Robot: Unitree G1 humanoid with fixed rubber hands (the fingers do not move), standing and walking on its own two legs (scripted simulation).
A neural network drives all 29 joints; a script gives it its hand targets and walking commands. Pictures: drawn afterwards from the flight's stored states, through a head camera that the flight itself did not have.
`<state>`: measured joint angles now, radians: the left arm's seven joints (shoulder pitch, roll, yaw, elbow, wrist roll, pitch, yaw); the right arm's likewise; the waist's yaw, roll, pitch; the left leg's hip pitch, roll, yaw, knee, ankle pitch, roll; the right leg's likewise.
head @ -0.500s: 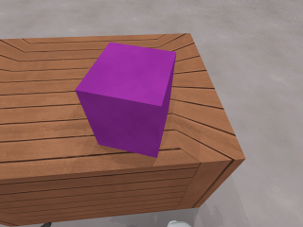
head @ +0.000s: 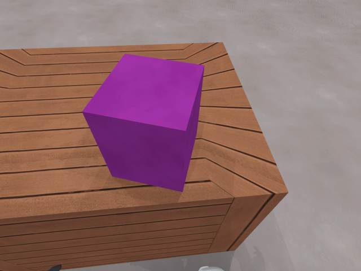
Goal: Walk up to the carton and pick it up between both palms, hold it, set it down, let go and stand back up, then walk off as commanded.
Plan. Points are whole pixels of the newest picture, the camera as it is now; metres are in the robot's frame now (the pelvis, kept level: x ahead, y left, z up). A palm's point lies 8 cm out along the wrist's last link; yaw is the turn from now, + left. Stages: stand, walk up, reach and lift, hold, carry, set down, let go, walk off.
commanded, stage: walk up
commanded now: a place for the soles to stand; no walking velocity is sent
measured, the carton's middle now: (154, 125) +0.45 +0.06 +0.05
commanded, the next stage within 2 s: reach and lift in 0.80 s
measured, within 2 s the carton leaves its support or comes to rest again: neither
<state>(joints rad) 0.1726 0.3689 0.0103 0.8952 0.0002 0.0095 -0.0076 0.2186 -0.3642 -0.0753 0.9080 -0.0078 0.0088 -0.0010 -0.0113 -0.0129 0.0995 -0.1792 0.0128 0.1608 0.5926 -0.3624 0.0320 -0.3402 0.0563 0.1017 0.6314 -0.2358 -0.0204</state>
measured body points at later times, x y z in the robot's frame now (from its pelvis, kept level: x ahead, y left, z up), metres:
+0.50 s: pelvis +0.01 +0.02 +0.00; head +0.03 +0.02 +0.45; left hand +0.11 +0.32 -0.12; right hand +0.08 -0.30 -0.11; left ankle -0.02 +0.10 -0.73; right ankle +0.06 -0.10 -0.72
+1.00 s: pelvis +0.00 +0.01 +0.00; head +0.05 +0.00 +0.44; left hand +0.13 +0.30 -0.12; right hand +0.10 -0.29 -0.13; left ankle -0.02 +0.10 -0.73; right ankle +0.06 -0.10 -0.73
